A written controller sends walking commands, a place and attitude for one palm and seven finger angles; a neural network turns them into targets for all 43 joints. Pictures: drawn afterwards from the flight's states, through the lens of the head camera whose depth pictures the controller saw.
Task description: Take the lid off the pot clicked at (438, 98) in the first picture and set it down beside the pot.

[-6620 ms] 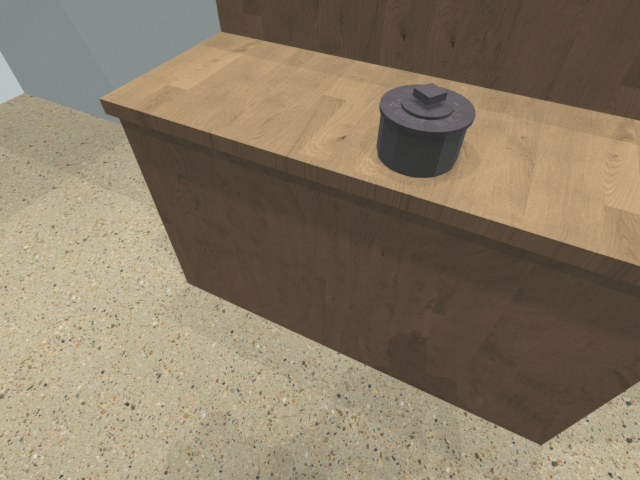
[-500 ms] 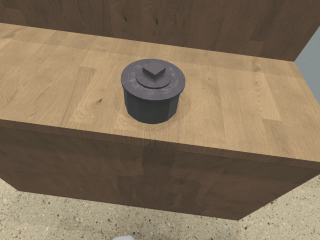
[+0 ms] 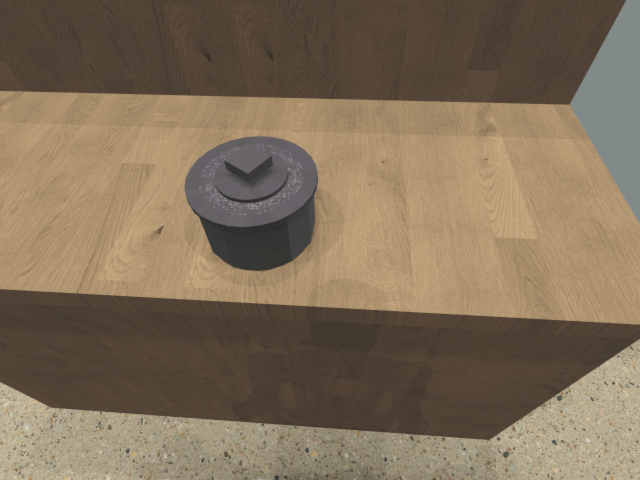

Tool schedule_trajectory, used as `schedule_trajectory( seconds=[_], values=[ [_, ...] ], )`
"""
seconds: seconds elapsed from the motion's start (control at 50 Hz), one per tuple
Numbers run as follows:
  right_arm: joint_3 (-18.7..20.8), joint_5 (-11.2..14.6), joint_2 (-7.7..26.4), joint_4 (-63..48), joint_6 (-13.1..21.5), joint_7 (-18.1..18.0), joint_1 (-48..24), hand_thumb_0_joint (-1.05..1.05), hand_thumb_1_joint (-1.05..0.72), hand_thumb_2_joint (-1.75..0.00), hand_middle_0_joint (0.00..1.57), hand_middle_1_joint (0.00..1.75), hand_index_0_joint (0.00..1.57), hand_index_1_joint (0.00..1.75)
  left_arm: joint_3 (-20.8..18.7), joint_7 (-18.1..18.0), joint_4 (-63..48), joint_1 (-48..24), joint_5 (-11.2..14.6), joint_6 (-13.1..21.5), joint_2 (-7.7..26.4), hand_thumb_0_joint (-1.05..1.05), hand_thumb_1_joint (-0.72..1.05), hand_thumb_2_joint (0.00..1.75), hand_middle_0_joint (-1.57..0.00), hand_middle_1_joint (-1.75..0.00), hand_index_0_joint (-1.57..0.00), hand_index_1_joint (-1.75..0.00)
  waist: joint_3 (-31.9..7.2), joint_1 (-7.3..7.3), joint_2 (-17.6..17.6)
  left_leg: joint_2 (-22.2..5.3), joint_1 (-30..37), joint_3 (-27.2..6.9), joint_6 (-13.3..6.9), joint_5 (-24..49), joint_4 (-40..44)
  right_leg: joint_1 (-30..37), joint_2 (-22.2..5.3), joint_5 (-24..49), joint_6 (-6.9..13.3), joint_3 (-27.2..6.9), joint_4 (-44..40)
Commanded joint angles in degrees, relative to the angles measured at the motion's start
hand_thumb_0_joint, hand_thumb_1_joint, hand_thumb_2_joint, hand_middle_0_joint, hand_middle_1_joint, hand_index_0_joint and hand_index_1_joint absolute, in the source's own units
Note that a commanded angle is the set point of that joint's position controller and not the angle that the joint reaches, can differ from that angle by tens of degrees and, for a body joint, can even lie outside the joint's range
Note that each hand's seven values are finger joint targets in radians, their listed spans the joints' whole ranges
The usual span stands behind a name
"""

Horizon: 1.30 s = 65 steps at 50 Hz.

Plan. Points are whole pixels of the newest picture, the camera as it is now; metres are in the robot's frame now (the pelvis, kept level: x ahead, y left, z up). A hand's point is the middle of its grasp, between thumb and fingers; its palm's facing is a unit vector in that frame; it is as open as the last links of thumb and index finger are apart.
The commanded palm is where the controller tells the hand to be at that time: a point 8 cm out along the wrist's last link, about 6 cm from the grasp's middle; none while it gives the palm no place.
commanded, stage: come to a stop and stand still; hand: left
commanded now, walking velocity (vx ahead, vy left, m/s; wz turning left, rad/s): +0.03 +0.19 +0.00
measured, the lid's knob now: (248, 162) +0.46 +0.11 +0.15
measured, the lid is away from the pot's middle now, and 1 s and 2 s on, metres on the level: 0.00 0.00 0.00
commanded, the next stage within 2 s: look again from close up in 0.82 s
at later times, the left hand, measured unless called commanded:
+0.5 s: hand out of the picture -0.02 +0.24 -0.17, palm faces +0.09 -0.98 -0.19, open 7.4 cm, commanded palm none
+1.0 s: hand out of the picture -0.08 +0.22 -0.17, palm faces +0.03 -0.99 -0.17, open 7.4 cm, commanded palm none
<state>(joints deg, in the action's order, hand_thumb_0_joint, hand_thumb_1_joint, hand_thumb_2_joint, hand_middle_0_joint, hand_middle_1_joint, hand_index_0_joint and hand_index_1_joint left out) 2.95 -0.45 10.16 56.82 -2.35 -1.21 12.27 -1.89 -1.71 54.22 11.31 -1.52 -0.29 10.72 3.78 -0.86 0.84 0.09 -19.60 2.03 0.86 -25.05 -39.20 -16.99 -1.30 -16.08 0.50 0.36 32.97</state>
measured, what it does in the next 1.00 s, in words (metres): steps on the spot: left foot, then right foot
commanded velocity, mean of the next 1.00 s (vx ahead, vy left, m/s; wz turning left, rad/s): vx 0.01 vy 0.02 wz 0.00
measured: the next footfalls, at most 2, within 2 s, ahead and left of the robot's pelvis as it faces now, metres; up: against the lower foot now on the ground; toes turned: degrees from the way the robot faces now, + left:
left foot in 0.30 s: +0.01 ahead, +0.13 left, +0.00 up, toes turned +1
right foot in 0.60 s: -0.03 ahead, -0.07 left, +0.00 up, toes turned +0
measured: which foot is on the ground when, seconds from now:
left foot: up 0.00-0.28, down 0.30-1.00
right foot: down 0.00-0.32, up 0.34-0.58, down 0.60-1.00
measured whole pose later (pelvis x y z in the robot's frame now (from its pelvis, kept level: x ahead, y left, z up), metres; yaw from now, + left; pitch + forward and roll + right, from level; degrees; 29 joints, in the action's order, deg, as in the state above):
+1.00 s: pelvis -0.07 +0.06 +0.00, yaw +1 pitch -1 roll -1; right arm -0.5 -0.7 8.1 60.9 -0.1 -0.7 18.2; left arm 0.7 -2.7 61.9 18.5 -1.2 0.8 7.8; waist 1.3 -0.4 -0.2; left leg 2.8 -15.7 1.6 -3.7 -11.6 -28.4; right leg -11.3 -0.2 -15.1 -0.2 0.7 27.6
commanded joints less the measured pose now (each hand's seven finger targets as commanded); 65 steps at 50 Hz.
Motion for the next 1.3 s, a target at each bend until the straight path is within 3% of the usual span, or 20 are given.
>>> schedule_trajectory(
  seconds=[0.0, 0.16, 0.24, 0.28, 0.3, 0.32, 0.38, 0.5, 0.56, 0.6, 0.62, 0.66, 0.88, 0.9, 0.92, 0.94, 0.96, 1.02, 1.1, 1.28],
  values=[
    [1.2, -0.1, 4.8, -2.9, 0.4, -0.3, 1.8, 0.00, -0.90, -0.90, 0.20, 0.30, 0.20, 0.30, -2.5, -0.7, -2.6, 5.3, 0.2, 1.2, 10.0, 0.00, 0.90, 0.90, -0.20, -0.30, -0.20, -0.30, -5.7, 2.52, -13.1, 0.4, -8.0, -3.2, 0.8, -4.5, -13.5, 10.2, -16.0, 35.8, 11.0, -15.8, -10.5],
    [0.5, 0.0, 3.0, -3.8, 1.0, 0.6, 1.4, 0.00, -0.90, -0.90, 0.20, 0.30, 0.20, 0.30, -3.5, -0.8, -3.2, 6.0, -0.3, 0.3, 11.1, 0.00, 0.90, 0.90, -0.20, -0.30, -0.20, -0.30, -6.3, 3.30, -10.7, 0.8, -2.2, -1.3, 0.7, -0.5, -5.2, 6.5, -15.3, 16.2, 10.9, -15.7, -13.6],
    [-0.2, 0.1, 2.4, -0.8, 2.4, 0.4, 8.8, 0.00, -0.90, -0.90, 0.20, 0.30, 0.20, 0.30, -2.8, -0.2, -3.3, 3.1, 0.2, -0.4, 9.5, 0.00, 0.90, 0.90, -0.20, -0.30, -0.20, -0.30, -5.5, -0.36, -5.8, 0.9, 15.7, -0.3, -0.4, 11.4, 16.3, -4.7, -8.7, -0.5, 4.2, -9.2, -9.4],
    [0.9, -0.8, 8.2, -2.2, 2.8, 0.0, 7.2, 0.00, -0.90, -0.90, 0.20, 0.30, 0.20, 0.30, -1.7, 0.1, -3.6, 4.4, 0.6, -1.0, 4.3, 0.00, 0.90, 0.90, -0.20, -0.30, -0.20, -0.30, -2.8, 0.08, 13.9, -13.0, 11.8, -18.1, -5.7, 7.1, 25.2, -10.9, -0.5, -10.6, -0.5, -0.4, 2.5],
    [0.6, -1.1, 9.0, -3.3, 2.3, -0.1, 5.4, 0.00, -0.90, -0.90, 0.20, 0.30, 0.20, 0.30, -1.5, 0.0, -3.4, 3.2, 0.5, -1.0, 4.6, 0.00, 0.90, 0.90, -0.20, -0.30, -0.20, -0.30, 0.3, 0.04, 14.5, -16.0, 2.3, -21.1, -9.9, 7.0, 28.6, -7.1, 0.5, -14.0, -1.0, 0.8, 8.0],
    [-0.1, -1.1, 7.1, -2.8, 2.8, -0.3, 3.4, 0.00, -0.90, -0.90, 0.20, 0.30, 0.20, 0.30, -1.4, -0.2, -2.0, 2.2, 0.0, -1.3, 5.1, 0.00, 0.90, 0.90, -0.20, -0.30, -0.20, -0.30, 1.6, 0.53, 15.1, -14.5, -1.4, -21.4, -10.5, 6.8, 30.8, -4.9, -0.5, -12.0, -0.9, -1.4, 12.6],
    [-0.7, -0.9, 6.2, -2.7, 3.1, -0.9, 1.1, 0.00, -0.90, -0.90, 0.20, 0.30, 0.20, 0.30, -1.3, 0.5, 0.7, 5.4, 0.2, -1.2, 4.4, 0.00, 0.90, 0.90, -0.20, -0.30, -0.20, -0.30, 0.5, 2.63, 7.9, -11.9, 0.1, -15.9, -9.9, 12.4, 27.5, -3.5, -0.7, -8.0, -0.4, -1.6, 15.1],
    [-0.7, -0.7, 6.1, 0.2, 3.3, -1.1, 6.2, 0.00, -0.90, -0.90, 0.20, 0.30, 0.20, 0.30, -0.5, 0.1, 2.4, 6.2, 0.6, -0.3, 2.8, 0.00, 0.90, 0.90, -0.20, -0.30, -0.20, -0.30, -2.8, 1.07, 3.4, -10.8, 7.9, -14.8, -9.3, 18.6, 24.5, 1.3, -1.2, -4.8, -0.9, -0.1, -0.8],
    [-1.3, 0.1, 3.9, 1.0, 3.7, -0.9, 6.4, 0.00, -0.90, -0.90, 0.20, 0.30, 0.20, 0.30, -0.5, -0.3, 4.2, 8.8, 0.7, 0.8, 4.3, 0.00, 0.90, 0.90, -0.20, -0.30, -0.20, -0.30, -3.2, 1.75, -2.4, -6.0, 3.8, -10.7, -4.9, 18.1, 19.1, 10.0, -4.4, 8.4, 0.6, -5.1, -12.9],
    [-1.6, 0.1, 3.6, 1.3, 3.9, -0.7, 6.7, 0.00, -0.90, -0.90, 0.20, 0.30, 0.20, 0.30, -0.2, -0.3, 4.7, 9.0, 1.0, 1.1, 5.4, 0.00, 0.90, 0.90, -0.20, -0.30, -0.20, -0.30, -3.5, 0.81, -1.8, -3.6, 7.3, -8.5, -3.1, 17.0, 18.7, 6.4, -7.8, 10.7, 2.7, -7.1, -12.1],
    [-1.5, -0.1, 3.8, 1.6, 4.0, -0.6, 7.0, 0.00, -0.90, -0.90, 0.20, 0.30, 0.20, 0.30, -0.1, -0.3, 5.1, 9.2, 0.9, 1.1, 4.8, 0.00, 0.90, 0.90, -0.20, -0.30, -0.20, -0.30, -4.8, 0.56, -0.5, -4.2, 10.0, -9.0, -3.2, 19.5, 19.3, 5.1, -6.7, 10.3, 2.5, -5.9, -10.8],
    [-1.3, 0.0, 4.7, 2.3, 3.8, -0.7, 6.7, 0.00, -0.90, -0.90, 0.20, 0.30, 0.20, 0.30, 0.0, -0.3, 5.4, 8.1, 1.0, 1.2, 4.2, 0.00, 0.90, 0.90, -0.20, -0.30, -0.20, -0.30, -4.4, 0.70, -6.6, -5.3, 10.4, -9.1, -3.7, 20.9, 18.7, 5.4, -4.8, 9.6, 1.5, -4.5, -11.5],
    [-1.7, -0.1, 4.1, 4.8, 3.3, -0.7, 7.3, 0.00, -0.90, -0.90, 0.20, 0.30, 0.20, 0.30, 0.4, -0.2, 7.4, 11.1, 0.8, 0.7, 2.9, 0.00, 0.90, 0.90, -0.20, -0.30, -0.20, -0.30, 2.7, 1.40, 1.4, -5.5, 3.6, -11.3, -3.4, 2.9, 25.3, 3.5, -3.6, 1.6, 1.1, -3.6, -12.8],
    [-2.6, 0.1, 5.8, 0.3, 4.3, 0.0, 2.8, 0.00, -0.90, -0.90, 0.20, 0.30, 0.20, 0.30, 1.8, -2.6, 7.8, 12.4, -0.6, 2.6, 3.3, 0.00, 0.90, 0.90, -0.20, -0.30, -0.20, -0.30, 5.6, 2.39, -2.2, -4.9, 1.0, -6.4, -2.2, 20.2, 13.4, 2.4, -4.7, 11.2, 0.8, -3.8, -11.8],
    [-2.5, -0.3, 3.5, -0.4, 3.8, 0.5, 5.8, 0.00, -0.90, -0.90, 0.20, 0.30, 0.20, 0.30, 1.6, -2.1, 5.5, 10.5, 0.3, 2.6, 4.9, 0.00, 0.90, 0.90, -0.20, -0.30, -0.20, -0.30, 1.6, 0.27, -1.0, -3.5, 3.8, -6.3, -1.8, 7.1, 14.3, 0.1, -5.9, -6.0, 2.8, -6.3, -12.9],
    [-2.3, -0.7, 3.8, -0.1, 3.7, 0.4, 6.9, 0.00, -0.90, -0.90, 0.20, 0.30, 0.20, 0.30, 1.4, -1.6, 4.6, 8.8, 0.1, 2.3, 4.8, 0.00, 0.90, 0.90, -0.20, -0.30, -0.20, -0.30, 2.6, -0.59, 3.8, -3.2, 2.4, -7.6, -2.5, 3.7, 15.8, -1.9, -5.0, -11.0, 3.5, -6.2, -11.3],
    [-2.0, -0.8, 4.1, -0.2, 3.7, 0.4, 8.1, 0.00, -0.90, -0.90, 0.20, 0.30, 0.20, 0.30, 1.0, -1.1, 4.4, 10.2, 0.5, 2.0, 5.3, 0.00, 0.90, 0.90, -0.20, -0.30, -0.20, -0.30, -4.5, 0.21, 9.3, -4.2, 4.6, -9.8, -3.4, 5.3, 16.6, 1.6, -3.9, -6.1, 4.1, -3.7, -7.5],
    [-1.5, -0.4, 5.2, -2.2, 3.2, 0.2, 5.5, 0.00, -0.90, -0.90, 0.20, 0.30, 0.20, 0.30, 1.3, -0.9, 4.2, 11.9, 0.3, 1.6, 3.5, 0.00, 0.90, 0.90, -0.20, -0.30, -0.20, -0.30, -1.9, 1.03, 4.4, -5.4, -1.6, -12.6, -4.7, -3.8, 19.7, 2.4, -1.7, -6.8, 3.1, -2.3, -5.9],
    [-1.6, -0.2, 4.4, -2.0, 3.3, 0.3, 6.5, 0.00, -0.90, -0.90, 0.20, 0.30, 0.20, 0.30, 1.7, -1.0, 3.8, 11.1, 0.4, 1.9, 2.9, 0.00, 0.90, 0.90, -0.20, -0.30, -0.20, -0.30, 1.8, 0.31, -4.4, -3.6, -0.6, -9.9, -4.1, 1.4, 16.6, -1.9, -3.5, -9.2, 3.8, -6.1, -9.4],
    [-1.8, 0.0, 4.7, -0.6, 4.2, 0.2, 6.1, 0.00, -0.90, -0.90, 0.20, 0.30, 0.20, 0.30, 1.5, -1.0, 3.7, 12.2, 0.6, 1.9, 3.7, 0.00, 0.90, 0.90, -0.20, -0.30, -0.20, -0.30, 0.9, 0.97, -2.1, -4.3, 1.8, -9.8, -4.5, 5.5, 17.8, -0.1, -3.0, -2.4, 3.0, -5.7, -8.6]
  ],
)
